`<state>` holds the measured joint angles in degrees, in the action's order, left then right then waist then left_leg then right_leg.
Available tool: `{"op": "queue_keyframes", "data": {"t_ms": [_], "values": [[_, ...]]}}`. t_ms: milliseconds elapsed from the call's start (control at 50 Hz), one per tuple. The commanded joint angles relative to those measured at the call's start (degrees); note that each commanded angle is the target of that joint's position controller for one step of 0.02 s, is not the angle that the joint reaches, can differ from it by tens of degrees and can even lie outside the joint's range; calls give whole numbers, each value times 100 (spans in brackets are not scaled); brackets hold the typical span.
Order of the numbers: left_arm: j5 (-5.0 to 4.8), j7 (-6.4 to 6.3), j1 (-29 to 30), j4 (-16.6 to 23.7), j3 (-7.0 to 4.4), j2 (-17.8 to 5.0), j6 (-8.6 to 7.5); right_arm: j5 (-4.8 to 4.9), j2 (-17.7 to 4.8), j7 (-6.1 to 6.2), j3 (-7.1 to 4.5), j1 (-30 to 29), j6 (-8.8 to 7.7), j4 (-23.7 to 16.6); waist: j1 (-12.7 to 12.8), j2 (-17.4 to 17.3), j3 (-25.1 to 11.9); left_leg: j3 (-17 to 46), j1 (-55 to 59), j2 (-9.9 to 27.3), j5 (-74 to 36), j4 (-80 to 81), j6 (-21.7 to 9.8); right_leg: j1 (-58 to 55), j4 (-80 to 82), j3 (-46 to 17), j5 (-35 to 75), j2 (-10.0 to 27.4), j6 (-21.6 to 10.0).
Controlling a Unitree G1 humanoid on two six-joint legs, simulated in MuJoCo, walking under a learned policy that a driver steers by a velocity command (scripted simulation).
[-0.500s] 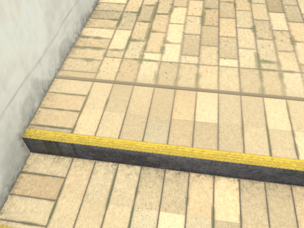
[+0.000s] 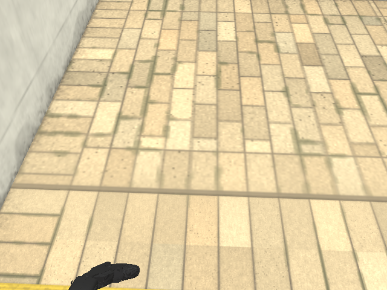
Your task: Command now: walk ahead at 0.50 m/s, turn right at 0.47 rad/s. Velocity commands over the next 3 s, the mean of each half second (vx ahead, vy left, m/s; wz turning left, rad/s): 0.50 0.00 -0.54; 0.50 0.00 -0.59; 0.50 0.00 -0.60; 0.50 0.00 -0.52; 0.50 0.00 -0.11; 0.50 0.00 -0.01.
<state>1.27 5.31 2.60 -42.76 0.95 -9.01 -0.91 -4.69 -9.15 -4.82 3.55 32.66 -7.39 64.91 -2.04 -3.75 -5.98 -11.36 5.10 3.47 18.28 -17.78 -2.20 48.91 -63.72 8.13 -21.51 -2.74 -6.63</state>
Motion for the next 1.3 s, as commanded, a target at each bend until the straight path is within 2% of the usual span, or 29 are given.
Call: {"op": "queue_keyframes", "data": {"t_ms": [20,40,60,80,160,200,240,340,400,460,480,500,520,560,600,640,820,900,1000,1060,1080,1100,1120,1140,1160,1220,1260,1280,1300], "values": [[-175,-235,-2989,-688,-465,-1178,-200,-381,-1043,-93,-242,425,-118,-505,1075,413,-1679,795,-3584,741,-6719,-3755,222,-6231,1276,-2796,1473,289,-1435],[240,-207,-4354,-1167,-454,-1167,-114,-21,-1111,-225,-376,-800,46,-810,1679,1425,-1508,1198,-4991,-823,-240,-6724,384,-6428,3360,-5147,1066,1169,-1972],[421,-343,-4189,-1296,-589,-1424,-277,234,-597,-259,-290,-1027,90,-1107,1444,1127,-623,2281,-6003,-712,-813,-8057,-176,-5521,3695,-5280,31,1261,-1510],[327,-360,-3409,-1329,-537,-1164,-398,184,-599,-94,-295,-1318,73,-1201,1114,734,128,2378,-6256,-505,-1025,-8703,-335,-4300,3655,-4887,-198,1176,-1461],[149,-277,-1236,-1380,-47,45,-533,-57,-390,204,-136,-1775,312,-1879,-342,-1,212,2086,-6171,-215,-825,-8492,-696,-2015,4254,-3256,626,703,-1101],[162,-309,-1067,-1207,-156,-418,-686,108,-729,252,-199,-2121,316,-2050,-231,324,170,1540,-5614,-106,-331,-7707,-388,-1455,4494,-2427,996,354,-1014],[401,-385,-2140,-1497,-82,-345,-821,88,-634,388,-172,-2390,214,-2151,28,471,227,1491,-6050,57,-494,-7766,-208,-1990,4432,-2533,1642,396,-832],[503,-395,-3716,-2049,-86,-287,-729,87,-479,549,-23,-4186,160,-2884,734,324,489,1693,-8274,315,354,-7090,-264,-4184,4011,-3368,969,876,-680],[77,-74,-2593,-1302,-125,-621,-671,163,-72,364,155,-5090,437,-3328,492,809,723,607,-3674,194,413,-5187,274,-364,5564,-3144,301,833,-840],[-98,-50,-2351,-873,-374,-1297,-791,258,-1066,307,-280,-3563,256,-2802,-123,900,146,420,-2962,-575,-96,-3916,-84,-2795,4083,-2763,5346,1068,-463],[107,-62,-2704,-823,-340,-823,-889,271,-1183,368,-338,-2512,110,-2573,-283,266,-1167,1786,-825,-82,-982,-3628,-776,-2041,2319,-2413,5584,280,-47],[280,-69,-3194,-712,-171,-174,-914,231,-1473,415,-418,-1174,101,-2332,-649,-1381,-2690,5169,1410,1586,-480,-2111,-2139,-297,247,-2235,1868,-655,341],[92,-6,-2497,-832,-305,-379,-759,71,-1554,434,-385,-133,112,-1939,-1063,-1280,-1784,6882,572,1972,948,-938,-2103,779,-2304,-2538,247,-619,348],[75,-199,-2276,-944,-370,-361,-638,318,-1267,485,-387,-1420,27,-1679,-242,-456,67,5105,-1973,1807,2766,-714,-1328,977,-2842,-1985,1669,232,226],[304,-216,-2203,-1043,-328,-283,-529,354,-145,528,-183,-2036,71,-1545,110,238,-87,3793,-2660,1760,1286,-791,-1260,399,-3187,-1656,1724,524,117],[224,-122,-1869,-1016,-253,-54,-427,328,250,688,-150,-2410,61,-1443,371,113,102,3000,-3030,1578,674,-427,-1112,269,-2901,-1614,1476,762,3],[127,215,-262,-557,-250,-472,-492,-24,-689,518,-318,-1572,-250,-892,140,208,572,-224,-1664,1255,-1846,1062,-716,-781,928,-923,2395,1020,122],[207,104,343,-436,-297,-428,-331,47,-808,347,-393,-855,-216,-610,-72,62,851,-255,-181,1513,-2198,1029,-906,-673,2043,-739,1796,801,91],[203,-46,468,-417,-396,-480,-392,185,-1028,504,-624,-915,54,-761,27,62,937,-462,980,1802,-3315,565,-913,-1010,3040,-527,786,492,97],[36,-263,-760,-690,-714,-1150,-629,74,-1043,577,-661,-942,88,-885,471,-105,21,-963,-285,1267,-5161,-1181,-464,-3879,3068,-323,2145,-151,-358],[66,-449,-1927,-873,-801,-1396,-557,73,-656,563,-545,-877,-8,-1186,700,746,-1061,-928,-2211,813,-3755,-2717,78,-6272,2484,-1569,2912,445,-961],[260,-560,-3329,-1332,-856,-1627,-461,5,-678,349,-570,-1366,-37,-1292,1145,1118,-1303,-467,-3916,-93,870,-4347,499,-7793,3733,-3401,2906,1112,-1434],[316,-583,-3761,-1648,-973,-1816,-544,124,-496,90,-484,-1563,-10,-1352,1318,750,-940,911,-5166,-228,1232,-5287,308,-8260,4324,-4172,2754,1591,-1401],[226,-575,-3419,-1679,-1034,-1734,-618,116,-572,60,-526,-2434,-48,-1517,1438,595,180,1411,-5917,-12,792,-5840,161,-7383,4510,-3779,2534,1452,-1131],[121,-545,-2969,-1658,-870,-1294,-654,43,-791,148,-610,-2543,-54,-1619,1074,653,185,1613,-5644,113,414,-6042,2,-6580,4556,-3498,2384,1390,-1120],[82,-303,-1973,-1378,-493,-275,-630,-7,-231,369,-509,-2353,4,-1592,164,500,460,1666,-4376,333,-65,-5558,-176,-4219,4927,-3110,2540,1301,-1210],[108,-259,-1831,-1227,-435,-329,-699,39,-383,417,-555,-2494,73,-1656,48,453,555,1541,-4304,310,-249,-4943,-7,-3656,5211,-2914,2275,1239,-1215],[-441,-440,-1415,-888,-558,-963,-566,804,-1119,597,-765,-3057,-32,-2058,-80,123,916,1519,-4343,305,-190,-4227,224,-3082,5447,-3276,2446,1388,-1154],[-413,-542,-1468,-847,-578,-1160,-507,774,-962,628,-696,-3420,-73,-2109,-6,158,980,1486,-4220,282,-539,-3476,308,-2945,5433,-3064,2543,1338,-1022]]}}
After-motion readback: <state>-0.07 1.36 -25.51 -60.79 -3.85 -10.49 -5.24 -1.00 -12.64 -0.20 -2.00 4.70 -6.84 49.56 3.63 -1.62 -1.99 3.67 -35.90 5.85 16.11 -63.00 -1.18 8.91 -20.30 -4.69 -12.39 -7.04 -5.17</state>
